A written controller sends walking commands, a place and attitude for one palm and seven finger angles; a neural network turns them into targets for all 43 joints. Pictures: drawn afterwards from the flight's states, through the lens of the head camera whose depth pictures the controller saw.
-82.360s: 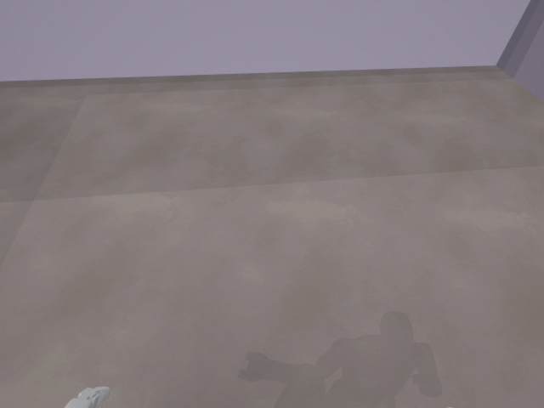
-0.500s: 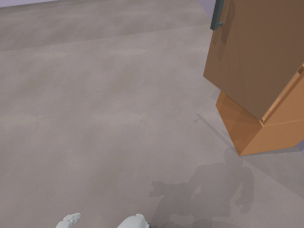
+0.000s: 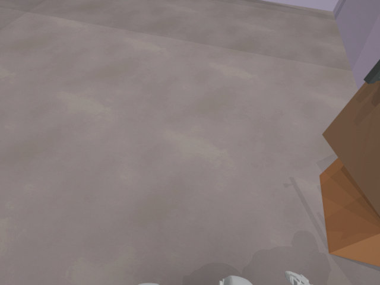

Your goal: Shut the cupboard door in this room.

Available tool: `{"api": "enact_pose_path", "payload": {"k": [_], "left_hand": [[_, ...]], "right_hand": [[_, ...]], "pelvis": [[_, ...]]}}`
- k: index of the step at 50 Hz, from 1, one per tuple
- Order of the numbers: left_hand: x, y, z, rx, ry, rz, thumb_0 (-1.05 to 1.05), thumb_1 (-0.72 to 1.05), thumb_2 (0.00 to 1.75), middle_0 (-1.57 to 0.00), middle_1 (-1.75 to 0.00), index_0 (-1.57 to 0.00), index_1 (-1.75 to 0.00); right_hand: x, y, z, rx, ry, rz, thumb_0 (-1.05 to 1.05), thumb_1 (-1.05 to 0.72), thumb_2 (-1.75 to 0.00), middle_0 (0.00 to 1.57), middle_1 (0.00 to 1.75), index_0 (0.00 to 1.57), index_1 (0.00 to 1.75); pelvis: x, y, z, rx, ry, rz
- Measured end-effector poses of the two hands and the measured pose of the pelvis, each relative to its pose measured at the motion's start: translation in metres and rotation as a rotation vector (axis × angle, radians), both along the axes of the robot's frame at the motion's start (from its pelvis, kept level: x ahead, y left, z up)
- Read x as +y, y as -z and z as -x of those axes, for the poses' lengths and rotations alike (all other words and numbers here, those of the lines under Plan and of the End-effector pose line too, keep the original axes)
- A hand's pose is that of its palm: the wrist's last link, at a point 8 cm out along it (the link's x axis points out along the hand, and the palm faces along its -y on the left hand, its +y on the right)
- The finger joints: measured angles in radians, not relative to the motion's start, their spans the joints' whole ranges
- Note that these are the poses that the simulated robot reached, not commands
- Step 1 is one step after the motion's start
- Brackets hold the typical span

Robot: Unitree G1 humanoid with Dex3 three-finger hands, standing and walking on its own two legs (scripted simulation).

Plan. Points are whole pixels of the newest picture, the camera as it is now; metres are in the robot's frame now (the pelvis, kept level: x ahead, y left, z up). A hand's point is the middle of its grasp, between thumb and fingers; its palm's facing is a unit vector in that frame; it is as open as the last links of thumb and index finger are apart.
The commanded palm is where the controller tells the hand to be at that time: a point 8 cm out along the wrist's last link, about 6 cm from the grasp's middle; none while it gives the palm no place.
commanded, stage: walk to a spot facing it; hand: left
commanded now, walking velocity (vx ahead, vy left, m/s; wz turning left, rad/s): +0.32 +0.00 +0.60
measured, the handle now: out of the picture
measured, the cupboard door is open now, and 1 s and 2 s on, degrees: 26 26 26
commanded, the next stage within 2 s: turn to face it in 0.96 s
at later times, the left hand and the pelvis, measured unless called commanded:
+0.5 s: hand (133, 256) +0.19 +0.14 -0.13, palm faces +0.29 -0.92 -0.25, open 7.3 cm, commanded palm none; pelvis +0.15 -0.06 +0.02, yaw +18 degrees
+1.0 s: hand (98, 260) +0.18 +0.24 -0.17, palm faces +0.64 -0.75 -0.20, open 7.3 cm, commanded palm none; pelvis +0.29 +0.07 +0.00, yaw +37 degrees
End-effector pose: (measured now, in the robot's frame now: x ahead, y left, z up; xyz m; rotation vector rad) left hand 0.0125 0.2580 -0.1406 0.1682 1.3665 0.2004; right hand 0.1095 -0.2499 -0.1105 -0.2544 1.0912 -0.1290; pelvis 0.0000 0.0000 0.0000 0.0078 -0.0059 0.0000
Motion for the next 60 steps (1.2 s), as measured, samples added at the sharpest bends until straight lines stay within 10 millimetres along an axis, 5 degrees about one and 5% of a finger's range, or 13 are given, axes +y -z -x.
{"api": "enact_pose_path", "payload": {"k": [12, 18, 24, 29, 34, 40, 45, 54, 60], "left_hand": [[-0.013, -0.043, -0.133, -0.278, 0.02, -0.041, 0.0, 0.91, 0.9, -0.2, -0.3, -0.2, -0.3], [-0.041, -0.046, -0.183, -0.364, 0.002, -0.088, 0.0, 0.91, 0.9, -0.2, -0.3, -0.2, -0.3], [-0.067, -0.048, -0.16, -0.276, -0.163, -0.065, 0.0, 0.91, 0.9, -0.21, -0.3, -0.21, -0.3], [-0.075, -0.04, -0.122, -0.168, -0.328, -0.06, -0.01, 0.94, 0.9, -0.21, -0.3, -0.21, -0.3], [-0.087, -0.028, -0.08, -0.022, -0.459, -0.021, -0.01, 0.93, 0.9, -0.21, -0.3, -0.21, -0.3], [-0.097, -0.01, -0.046, 0.143, -0.598, 0.068, 0.0, 0.92, 0.9, -0.2, -0.3, -0.2, -0.3], [-0.062, 0.01, -0.059, 0.178, -0.653, 0.108, 0.0, 0.91, 0.9, -0.21, -0.3, -0.2, -0.3], [0.061, -0.014, -0.2, -0.182, -0.635, -0.023, 0.0, 0.91, 0.9, -0.2, -0.3, -0.2, -0.3], [0.104, -0.026, -0.276, -0.279, -0.609, -0.055, 0.0, 0.91, 0.9, -0.2, -0.3, -0.2, -0.3]], "right_hand": [[-0.019, 0.011, 0.027, 0.227, 0.028, -0.041, 0.01, -0.9, -0.9, 0.2, 0.3, 0.2, 0.3], [-0.051, 0.038, 0.0, 0.332, 0.01, -0.056, 0.01, -0.9, -0.9, 0.2, 0.3, 0.2, 0.3], [-0.056, 0.024, -0.091, 0.291, -0.118, -0.049, 0.01, -0.91, -0.9, 0.2, 0.3, 0.2, 0.3], [-0.033, 0.013, -0.183, 0.216, -0.247, -0.046, 0.01, -0.91, -0.9, 0.2, 0.3, 0.19, 0.3], [0.019, 0.009, -0.278, 0.131, -0.405, -0.048, 0.01, -0.91, -0.9, 0.19, 0.3, 0.19, 0.3], [0.116, 0.005, -0.38, 0.002, -0.599, -0.056, 0.01, -0.91, -0.9, 0.19, 0.3, 0.19, 0.3], [0.173, 0.009, -0.423, -0.103, -0.669, -0.045, 0.0, -0.91, -0.9, 0.2, 0.3, 0.2, 0.3], [0.187, -0.004, -0.409, 0.088, -0.649, 0.027, 0.0, -0.9, -0.9, 0.2, 0.3, 0.2, 0.3], [0.186, -0.003, -0.398, 0.202, -0.573, 0.043, 0.01, -0.9, -0.9, 0.2, 0.3, 0.2, 0.3]], "pelvis": [[-0.024, -0.014, -0.057, 0.014, -0.11, 0.002], [-0.052, 0.002, -0.101, 0.016, -0.189, -0.007], [-0.058, -0.015, -0.142, 0.017, -0.302, -0.016], [-0.056, -0.02, -0.175, 0.021, -0.389, -0.011], [-0.04, -0.016, -0.205, 0.018, -0.468, 0.007], [0.0, 0.0, -0.242, 0.014, -0.537, 0.013], [0.041, 0.016, -0.265, -0.004, -0.59, 0.024], [0.084, -0.013, -0.311, -0.002, -0.684, 0.041], [0.106, -0.019, -0.354, -0.006, -0.697, 0.038]]}}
